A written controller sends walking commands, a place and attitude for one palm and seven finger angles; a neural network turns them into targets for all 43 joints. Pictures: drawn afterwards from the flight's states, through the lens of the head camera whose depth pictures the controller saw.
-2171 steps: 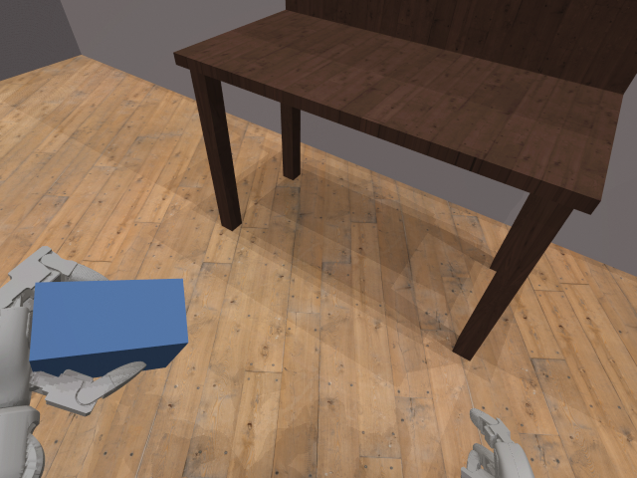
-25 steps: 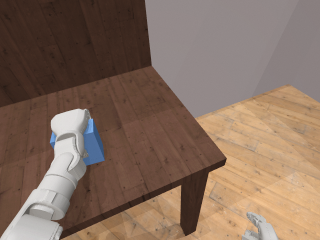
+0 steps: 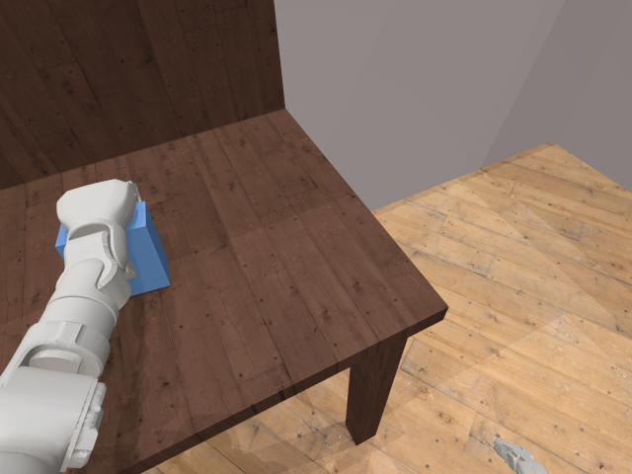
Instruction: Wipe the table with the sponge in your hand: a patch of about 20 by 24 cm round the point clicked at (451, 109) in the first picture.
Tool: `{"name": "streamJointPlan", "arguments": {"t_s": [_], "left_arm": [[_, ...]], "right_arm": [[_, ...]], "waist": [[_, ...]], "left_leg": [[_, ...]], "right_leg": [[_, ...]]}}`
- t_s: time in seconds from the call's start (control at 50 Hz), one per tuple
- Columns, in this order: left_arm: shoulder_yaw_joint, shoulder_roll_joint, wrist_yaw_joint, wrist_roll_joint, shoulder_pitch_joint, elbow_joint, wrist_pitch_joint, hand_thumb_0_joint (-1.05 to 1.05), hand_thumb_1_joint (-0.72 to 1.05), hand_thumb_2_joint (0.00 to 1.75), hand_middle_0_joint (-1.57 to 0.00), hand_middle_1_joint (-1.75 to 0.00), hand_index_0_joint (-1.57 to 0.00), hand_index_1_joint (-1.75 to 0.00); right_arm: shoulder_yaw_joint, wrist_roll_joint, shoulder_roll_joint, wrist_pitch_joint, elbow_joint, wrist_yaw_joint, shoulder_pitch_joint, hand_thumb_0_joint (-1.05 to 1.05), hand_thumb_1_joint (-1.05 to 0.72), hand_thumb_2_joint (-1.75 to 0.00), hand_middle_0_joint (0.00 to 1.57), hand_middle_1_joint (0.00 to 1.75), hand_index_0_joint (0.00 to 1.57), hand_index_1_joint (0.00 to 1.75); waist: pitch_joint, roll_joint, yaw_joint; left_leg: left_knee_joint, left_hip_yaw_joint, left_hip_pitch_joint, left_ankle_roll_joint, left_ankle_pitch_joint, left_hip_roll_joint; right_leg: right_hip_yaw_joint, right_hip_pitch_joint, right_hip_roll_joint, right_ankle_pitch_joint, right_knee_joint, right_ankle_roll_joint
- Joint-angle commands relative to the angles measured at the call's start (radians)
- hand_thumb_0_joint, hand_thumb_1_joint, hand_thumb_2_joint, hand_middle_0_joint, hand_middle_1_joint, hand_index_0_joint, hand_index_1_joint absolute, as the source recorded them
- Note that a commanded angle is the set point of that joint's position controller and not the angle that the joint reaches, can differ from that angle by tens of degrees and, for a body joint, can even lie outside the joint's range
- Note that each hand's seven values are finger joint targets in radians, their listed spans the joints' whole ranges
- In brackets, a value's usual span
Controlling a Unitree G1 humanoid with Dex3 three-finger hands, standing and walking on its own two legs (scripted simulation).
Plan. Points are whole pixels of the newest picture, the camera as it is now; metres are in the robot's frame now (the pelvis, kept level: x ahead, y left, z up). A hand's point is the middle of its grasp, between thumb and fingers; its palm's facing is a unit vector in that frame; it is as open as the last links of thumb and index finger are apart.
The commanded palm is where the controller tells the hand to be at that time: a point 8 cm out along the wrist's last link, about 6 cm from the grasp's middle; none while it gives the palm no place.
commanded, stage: wipe forward along the middle lane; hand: left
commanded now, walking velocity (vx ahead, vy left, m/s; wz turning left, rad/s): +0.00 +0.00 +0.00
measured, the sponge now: (123, 263) +0.39 +0.30 +0.04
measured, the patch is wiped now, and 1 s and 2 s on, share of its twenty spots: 1.00 1.00 1.00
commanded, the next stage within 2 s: slide back across to the first lane in 0.12 s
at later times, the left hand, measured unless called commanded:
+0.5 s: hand (101, 224) +0.42 +0.33 +0.08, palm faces -0.05 -0.04 -1.00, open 10.3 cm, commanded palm +0.39 +0.33 +0.14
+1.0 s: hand (59, 248) +0.38 +0.37 +0.08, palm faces -0.04 -0.05 -1.00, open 10.3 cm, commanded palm +0.34 +0.36 +0.13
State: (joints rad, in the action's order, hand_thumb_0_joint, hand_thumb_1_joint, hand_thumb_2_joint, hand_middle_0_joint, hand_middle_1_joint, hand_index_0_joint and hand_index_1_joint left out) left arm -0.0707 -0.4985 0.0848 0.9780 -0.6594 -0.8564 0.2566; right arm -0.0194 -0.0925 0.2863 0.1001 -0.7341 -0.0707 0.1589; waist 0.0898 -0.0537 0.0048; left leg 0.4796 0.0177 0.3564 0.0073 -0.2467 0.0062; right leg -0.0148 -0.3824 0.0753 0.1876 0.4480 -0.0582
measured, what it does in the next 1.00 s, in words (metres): shifts its weight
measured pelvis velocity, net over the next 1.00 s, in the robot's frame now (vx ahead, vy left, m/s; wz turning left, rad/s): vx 0.03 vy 0.04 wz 0.03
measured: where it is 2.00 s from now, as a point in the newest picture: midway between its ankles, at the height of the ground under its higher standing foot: outside the picture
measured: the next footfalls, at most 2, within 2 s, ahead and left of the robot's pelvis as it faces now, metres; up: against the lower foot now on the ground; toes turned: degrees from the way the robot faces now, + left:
none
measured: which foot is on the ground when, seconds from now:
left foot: down 0.00-1.00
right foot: down 0.00-1.00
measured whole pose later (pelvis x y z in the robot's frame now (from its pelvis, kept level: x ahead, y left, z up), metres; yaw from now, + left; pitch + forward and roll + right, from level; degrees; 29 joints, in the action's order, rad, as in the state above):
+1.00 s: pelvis +0.03 +0.04 +0.00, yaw +2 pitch +6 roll -1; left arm -0.04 -0.51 0.03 0.98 -0.43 -0.51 0.29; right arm -0.02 -0.07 0.27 0.12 -0.68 -0.04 0.09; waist 0.07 -0.05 -0.06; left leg 0.43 0.03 0.26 0.06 -0.27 0.06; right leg -0.01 -0.26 0.02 0.21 0.38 -0.01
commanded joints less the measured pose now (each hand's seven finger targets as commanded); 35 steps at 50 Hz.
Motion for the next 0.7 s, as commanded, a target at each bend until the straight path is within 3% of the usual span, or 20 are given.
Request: {"name": "streamJointPlan", "arguments": {"t_s": [0.0, 0.06, 0.08, 0.14, 0.16, 0.18, 0.2, 0.24, 0.26, 0.28, 0.32, 0.34, 0.36, 0.4, 0.42, 0.48, 0.54, 0.56, 0.6, 0.68], "left_arm": [[0.030, -0.226, 0.031, 0.037, -0.299, 0.047, 0.009, 0.00, 0.10, 1.30, -1.20, -1.60, -1.20, -1.60], [0.061, -0.243, 0.035, 0.030, -0.303, 0.051, -0.003, 0.00, 0.10, 1.30, -1.20, -1.60, -1.20, -1.60], [0.063, -0.253, 0.042, 0.034, -0.312, 0.039, -0.007, 0.00, 0.10, 1.30, -1.20, -1.60, -1.20, -1.60], [0.051, -0.232, 0.053, 0.032, -0.319, 0.023, -0.005, 0.00, 0.10, 1.30, -1.20, -1.60, -1.20, -1.60], [0.085, -0.268, 0.055, 0.030, -0.328, 0.019, -0.008, 0.00, 0.10, 1.30, -1.20, -1.60, -1.20, -1.60], [0.070, -0.266, 0.058, 0.041, -0.334, 0.009, -0.007, 0.00, 0.10, 1.30, -1.20, -1.60, -1.20, -1.60], [0.021, -0.203, 0.057, 0.046, -0.329, 0.006, -0.003, 0.00, 0.10, 1.30, -1.20, -1.60, -1.20, -1.60], [0.052, -0.238, 0.062, 0.054, -0.338, 0.032, 0.000, 0.00, 0.10, 1.30, -1.20, -1.60, -1.20, -1.60], [0.081, -0.260, 0.062, 0.048, -0.328, 0.056, -0.004, 0.00, 0.10, 1.30, -1.20, -1.60, -1.20, -1.60], [0.085, -0.273, 0.065, 0.050, -0.308, 0.054, 0.000, 0.00, 0.10, 1.30, -1.20, -1.60, -1.20, -1.60], [0.057, -0.244, 0.065, 0.044, -0.331, 0.071, 0.010, 0.00, 0.10, 1.30, -1.20, -1.60, -1.20, -1.60], [0.075, -0.268, 0.066, 0.043, -0.341, 0.070, 0.015, 0.00, 0.10, 1.30, -1.20, -1.60, -1.20, -1.60], [0.110, -0.313, 0.064, 0.041, -0.355, 0.088, 0.014, 0.00, 0.10, 1.30, -1.20, -1.60, -1.20, -1.60], [0.074, -0.274, 0.065, 0.048, -0.350, 0.150, 0.017, 0.00, 0.10, 1.30, -1.20, -1.60, -1.20, -1.60], [0.096, -0.297, 0.065, 0.051, -0.319, 0.147, 0.027, 0.00, 0.10, 1.30, -1.20, -1.60, -1.20, -1.60], [0.102, -0.311, 0.053, 0.038, -0.319, 0.181, 0.046, 0.00, 0.10, 1.30, -1.20, -1.60, -1.20, -1.60], [0.080, -0.284, 0.033, 0.038, -0.276, 0.230, 0.062, 0.00, 0.10, 1.30, -1.20, -1.60, -1.20, -1.60], [0.114, -0.316, 0.026, 0.036, -0.263, 0.246, 0.063, 0.00, 0.10, 1.30, -1.20, -1.60, -1.20, -1.60], [0.071, -0.260, 0.011, 0.039, -0.219, 0.295, 0.066, 0.00, 0.10, 1.30, -1.20, -1.60, -1.20, -1.60], [0.081, -0.251, -0.014, 0.028, -0.141, 0.388, 0.065, 0.00, 0.10, 1.30, -1.20, -1.60, -1.20, -1.60]], "right_arm": [[0.042, 0.004, 0.130, -0.039, 0.123, -0.009, -0.065, 0.00, -0.90, -0.90, 0.20, 0.30, 0.20, 0.30], [0.047, 0.007, 0.130, -0.036, 0.120, -0.009, -0.059, 0.00, -0.90, -0.90, 0.20, 0.30, 0.20, 0.30], [0.050, 0.009, 0.135, -0.034, 0.112, -0.008, -0.042, 0.00, -0.90, -0.90, 0.20, 0.30, 0.20, 0.30], [0.051, 0.009, 0.134, -0.030, 0.107, -0.003, -0.036, 0.00, -0.90, -0.90, 0.20, 0.30, 0.20, 0.30], [0.050, 0.009, 0.138, -0.030, 0.105, -0.004, -0.039, 0.00, -0.90, -0.90, 0.20, 0.30, 0.20, 0.30], [0.051, 0.010, 0.140, -0.026, 0.101, -0.003, -0.028, 0.00, -0.90, -0.90, 0.20, 0.30, 0.20, 0.30], [0.051, 0.008, 0.131, -0.026, 0.107, 0.001, -0.032, 0.00, -0.90, -0.90, 0.20, 0.30, 0.20, 0.30], [0.054, 0.009, 0.132, -0.024, 0.107, 0.004, -0.035, 0.00, -0.90, -0.90, 0.20, 0.30, 0.20, 0.30], [0.054, 0.012, 0.131, -0.024, 0.114, 0.003, -0.042, 0.00, -0.90, -0.90, 0.20, 0.30, 0.20, 0.30], [0.055, 0.013, 0.132, -0.021, 0.114, 0.005, -0.036, 0.00, -0.90, -0.90, 0.20, 0.30, 0.20, 0.30], [0.051, 0.009, 0.129, -0.019, 0.122, 0.006, -0.050, 0.00, -0.90, -0.90, 0.20, 0.30, 0.20, 0.30], [0.051, 0.008, 0.132, -0.018, 0.120, 0.005, -0.051, 0.00, -0.90, -0.90, 0.20, 0.30, 0.20, 0.30], [0.047, 0.008, 0.136, -0.021, 0.120, 0.003, -0.063, 0.00, -0.90, -0.90, 0.20, 0.30, 0.20, 0.30], [0.051, 0.010, 0.126, -0.025, 0.135, 0.005, -0.066, 0.00, -0.90, -0.90, 0.20, 0.30, 0.20, 0.30], [0.052, 0.010, 0.128, -0.025, 0.133, 0.007, -0.067, 0.00, -0.90, -0.90, 0.20, 0.30, 0.20, 0.30], [0.048, 0.011, 0.132, -0.024, 0.140, 0.006, -0.078, 0.00, -0.90, -0.90, 0.20, 0.30, 0.20, 0.30], [0.046, 0.010, 0.127, -0.026, 0.152, 0.010, -0.094, 0.00, -0.90, -0.90, 0.20, 0.30, 0.20, 0.30], [0.047, 0.011, 0.131, -0.027, 0.153, 0.009, -0.102, 0.00, -0.90, -0.90, 0.20, 0.30, 0.20, 0.30], [0.048, 0.014, 0.127, -0.026, 0.163, 0.014, -0.100, 0.00, -0.90, -0.90, 0.20, 0.30, 0.20, 0.30], [0.054, 0.017, 0.130, -0.021, 0.172, 0.019, -0.110, 0.00, -0.90, -0.90, 0.20, 0.30, 0.20, 0.30]], "waist": [[0.217, 0.093, 0.008], [0.262, 0.093, -0.003], [0.264, 0.120, 0.008], [0.248, 0.118, 0.013], [0.262, 0.116, 0.004], [0.251, 0.108, 0.011], [0.233, 0.091, 0.017], [0.266, 0.056, 0.000], [0.302, 0.054, -0.020], [0.305, 0.066, -0.019], [0.263, 0.071, -0.009], [0.251, 0.079, -0.009], [0.271, 0.064, -0.027], [0.300, 0.025, -0.026], [0.295, 0.026, -0.036], [0.290, 0.038, -0.038], [0.288, 0.013, -0.047], [0.301, 0.008, -0.055], [0.295, 0.006, -0.049], [0.297, -0.001, -0.054]], "left_leg": [[-0.048, -0.018, 0.020, 0.048, 0.094, 0.015], [-0.047, -0.011, 0.003, 0.047, 0.133, 0.012], [-0.037, -0.016, 0.002, 0.049, 0.138, 0.010], [-0.039, -0.014, 0.003, 0.046, 0.149, 0.010], [-0.043, -0.008, 0.009, 0.046, 0.160, 0.009], [-0.039, -0.010, 0.007, 0.045, 0.163, 0.011], [-0.043, -0.011, 0.001, 0.043, 0.160, 0.011], [-0.045, -0.004, -0.031, 0.041, 0.178, 0.007], [-0.049, 0.002, -0.042, 0.041, 0.208, 0.006], [-0.044, -0.002, -0.048, 0.043, 0.216, 0.006], [-0.055, 0.001, -0.045, 0.042, 0.205, 0.006], [-0.063, 0.005, -0.045, 0.042, 0.186, 0.003], [-0.073, 0.016, -0.052, 0.039, 0.213, 0.002], [-0.067, 0.009, -0.096, 0.040, 0.246, 0.002], [-0.069, 0.012, -0.100, 0.038, 0.253, 0.002], [-0.077, 0.018, -0.114, 0.037, 0.272, 0.000], [-0.083, 0.025, -0.144, 0.030, 0.299, -0.002], [-0.083, 0.033, -0.151, 0.027, 0.333, -0.001], [-0.070, 0.033, -0.177, 0.023, 0.388, -0.004], [-0.057, 0.046, -0.219, 0.014, 0.488, -0.007]], "right_leg": [[-0.066, 0.204, -0.083, -0.165, -0.067, 0.016], [-0.062, 0.213, -0.079, -0.208, -0.060, 0.009], [-0.059, 0.218, -0.080, -0.226, -0.055, 0.015], [-0.047, 0.197, -0.077, -0.237, -0.052, 0.014], [-0.053, 0.204, -0.076, -0.243, -0.052, 0.009], [-0.043, 0.195, -0.075, -0.240, -0.047, 0.010], [-0.033, 0.171, -0.074, -0.222, -0.047, 0.010], [-0.030, 0.169, -0.069, -0.203, -0.043, 0.002], [-0.030, 0.194, -0.068, -0.225, -0.040, -0.005], [-0.026, 0.211, -0.069, -0.235, -0.038, -0.001], [-0.021, 0.194, -0.068, -0.216, -0.046, 0.001], [-0.019, 0.185, -0.067, -0.180, -0.054, 0.003], [-0.020, 0.198, -0.066, -0.186, -0.050, -0.006], [-0.012, 0.210, -0.066, -0.202, -0.045, -0.006], [-0.011, 0.215, -0.064, -0.202, -0.048, -0.008], [-0.006, 0.234, -0.063, -0.211, -0.054, -0.009], [0.000, 0.233, -0.062, -0.218, -0.056, -0.014], [-0.001, 0.246, -0.060, -0.236, -0.053, -0.020], [0.005, 0.245, -0.061, -0.284, -0.048, -0.020], [0.007, 0.252, -0.057, -0.336, -0.044, -0.023]]}}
